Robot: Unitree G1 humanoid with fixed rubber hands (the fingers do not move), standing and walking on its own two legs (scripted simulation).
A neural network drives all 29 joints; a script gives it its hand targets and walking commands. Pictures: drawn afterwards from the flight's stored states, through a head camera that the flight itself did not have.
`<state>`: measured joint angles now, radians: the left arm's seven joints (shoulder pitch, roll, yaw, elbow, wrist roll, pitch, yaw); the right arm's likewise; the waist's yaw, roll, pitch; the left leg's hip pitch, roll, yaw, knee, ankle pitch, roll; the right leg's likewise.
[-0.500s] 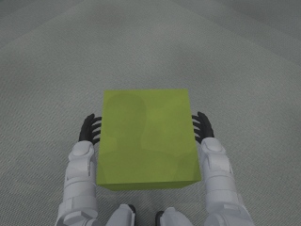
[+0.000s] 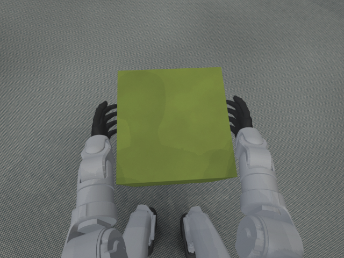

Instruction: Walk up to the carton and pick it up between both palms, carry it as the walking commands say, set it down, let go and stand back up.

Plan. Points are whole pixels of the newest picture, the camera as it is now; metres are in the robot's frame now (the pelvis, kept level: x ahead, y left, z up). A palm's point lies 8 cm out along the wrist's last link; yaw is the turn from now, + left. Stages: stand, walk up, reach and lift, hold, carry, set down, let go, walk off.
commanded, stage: set down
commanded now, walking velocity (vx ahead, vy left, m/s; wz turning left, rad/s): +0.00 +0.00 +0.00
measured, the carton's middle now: (171, 135) +0.42 +0.00 -0.14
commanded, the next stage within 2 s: none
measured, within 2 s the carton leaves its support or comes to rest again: neither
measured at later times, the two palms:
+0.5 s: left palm (111, 134) +0.42 +0.16 -0.15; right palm (230, 128) +0.44 -0.17 -0.15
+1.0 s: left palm (118, 135) +0.45 +0.16 -0.24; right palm (220, 129) +0.46 -0.17 -0.24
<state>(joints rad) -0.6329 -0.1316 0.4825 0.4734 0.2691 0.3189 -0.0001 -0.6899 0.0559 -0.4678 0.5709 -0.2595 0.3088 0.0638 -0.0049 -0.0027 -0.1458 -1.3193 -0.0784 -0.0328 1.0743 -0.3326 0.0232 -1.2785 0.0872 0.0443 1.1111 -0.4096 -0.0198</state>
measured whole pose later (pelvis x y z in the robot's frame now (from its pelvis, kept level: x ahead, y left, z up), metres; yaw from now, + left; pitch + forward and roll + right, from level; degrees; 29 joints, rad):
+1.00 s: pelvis -0.04 -0.01 -0.15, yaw -1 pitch +45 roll +0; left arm -1.03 0.03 0.50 0.68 0.19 0.32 0.05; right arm -1.07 -0.10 -0.41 0.77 -0.16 0.31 -0.02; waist 0.02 0.00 -0.13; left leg -1.98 -0.10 -0.04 1.65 -0.46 -0.02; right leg -1.94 0.14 0.01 1.69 -0.54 -0.02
